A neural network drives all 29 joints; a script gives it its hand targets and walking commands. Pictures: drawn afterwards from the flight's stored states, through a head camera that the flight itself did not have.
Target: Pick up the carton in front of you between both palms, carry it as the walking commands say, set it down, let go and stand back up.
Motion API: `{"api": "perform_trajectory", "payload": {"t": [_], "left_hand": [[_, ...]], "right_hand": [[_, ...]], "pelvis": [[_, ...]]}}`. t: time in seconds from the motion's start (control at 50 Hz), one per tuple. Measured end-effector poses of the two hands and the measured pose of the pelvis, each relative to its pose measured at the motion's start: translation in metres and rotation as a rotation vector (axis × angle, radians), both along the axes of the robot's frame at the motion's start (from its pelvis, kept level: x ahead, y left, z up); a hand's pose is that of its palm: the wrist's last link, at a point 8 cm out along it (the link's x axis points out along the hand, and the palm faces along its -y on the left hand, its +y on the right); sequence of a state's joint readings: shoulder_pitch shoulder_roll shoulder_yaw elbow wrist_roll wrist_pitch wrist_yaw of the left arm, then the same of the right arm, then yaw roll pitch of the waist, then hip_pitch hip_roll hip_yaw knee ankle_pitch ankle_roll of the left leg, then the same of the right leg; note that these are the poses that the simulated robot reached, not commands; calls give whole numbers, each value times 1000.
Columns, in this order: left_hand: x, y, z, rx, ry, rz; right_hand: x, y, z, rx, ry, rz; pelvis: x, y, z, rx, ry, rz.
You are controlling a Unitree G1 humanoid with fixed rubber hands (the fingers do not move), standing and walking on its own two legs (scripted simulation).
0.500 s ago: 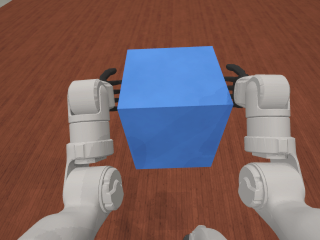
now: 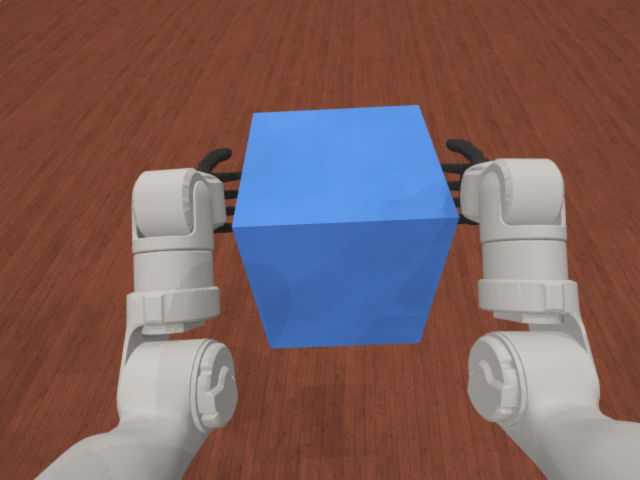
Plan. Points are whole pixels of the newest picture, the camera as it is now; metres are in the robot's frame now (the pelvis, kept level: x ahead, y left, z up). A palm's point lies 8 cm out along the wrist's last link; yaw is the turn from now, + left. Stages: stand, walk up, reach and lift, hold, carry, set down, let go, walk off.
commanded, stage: carry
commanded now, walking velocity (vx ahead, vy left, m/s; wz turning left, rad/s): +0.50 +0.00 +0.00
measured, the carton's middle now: (340, 233) +0.40 +0.00 +0.08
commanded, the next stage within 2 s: none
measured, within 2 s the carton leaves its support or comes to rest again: neither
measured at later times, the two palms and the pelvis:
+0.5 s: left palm (261, 146) +0.58 +0.11 +0.10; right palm (442, 136) +0.60 -0.19 +0.09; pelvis +0.30 -0.05 +0.02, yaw +2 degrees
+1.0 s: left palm (253, 70) +0.87 +0.15 +0.08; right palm (395, 66) +0.85 -0.15 +0.09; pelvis +0.60 +0.01 +0.01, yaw -2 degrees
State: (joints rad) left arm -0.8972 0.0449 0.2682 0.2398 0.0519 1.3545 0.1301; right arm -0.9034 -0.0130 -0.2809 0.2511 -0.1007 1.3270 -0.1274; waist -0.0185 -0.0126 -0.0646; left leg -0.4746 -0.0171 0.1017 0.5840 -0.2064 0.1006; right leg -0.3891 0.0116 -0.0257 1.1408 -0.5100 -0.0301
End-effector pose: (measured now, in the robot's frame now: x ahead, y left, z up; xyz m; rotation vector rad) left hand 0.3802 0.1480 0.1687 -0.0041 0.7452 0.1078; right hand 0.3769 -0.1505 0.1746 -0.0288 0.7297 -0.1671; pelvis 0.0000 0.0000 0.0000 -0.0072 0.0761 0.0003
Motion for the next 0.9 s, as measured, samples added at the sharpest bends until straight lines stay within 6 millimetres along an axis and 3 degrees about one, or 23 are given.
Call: {"api": "perform_trajectory", "payload": {"t": [0.2, 0.28, 0.38, 0.44, 0.52, 0.6, 0.74, 0.84, 0.9], "left_hand": [[96, -20, -39, -13, 109, -27], [131, -24, -53, -21, 77, 7], [177, -35, -66, -21, -11, 66], [191, -38, -74, -15, 9, 105], [208, -34, -71, 1, 37, 126], [241, -30, -56, 7, -2, 129], [326, -19, -39, -3, -85, 95], [400, 1, -60, -24, -87, 71], [438, 8, -77, -18, -14, 35]], "right_hand": [[79, -20, -41, 22, 107, -71], [123, -24, -54, 37, 74, -60], [183, -35, -71, 74, -14, -32], [207, -38, -81, 93, 9, -10], [231, -33, -82, 112, 39, 4], [266, -29, -68, 87, -1, 40], [342, -18, -47, 67, -86, 19], [410, 1, -59, 42, -89, -2], [441, 8, -75, 22, -17, -20]], "pelvis": [[109, 0, 24, -23, 22, -10], [164, -12, 21, -13, 21, -17], [240, -33, 2, -9, 7, 13], [273, -41, 7, -5, 8, 30], [315, -47, 21, 21, 6, 40], [360, -45, 28, 32, 1, 36], [452, -28, 21, 19, -17, 31], [526, -5, -1, 17, -35, 4], [556, 5, -1, 21, -25, -19]]}}
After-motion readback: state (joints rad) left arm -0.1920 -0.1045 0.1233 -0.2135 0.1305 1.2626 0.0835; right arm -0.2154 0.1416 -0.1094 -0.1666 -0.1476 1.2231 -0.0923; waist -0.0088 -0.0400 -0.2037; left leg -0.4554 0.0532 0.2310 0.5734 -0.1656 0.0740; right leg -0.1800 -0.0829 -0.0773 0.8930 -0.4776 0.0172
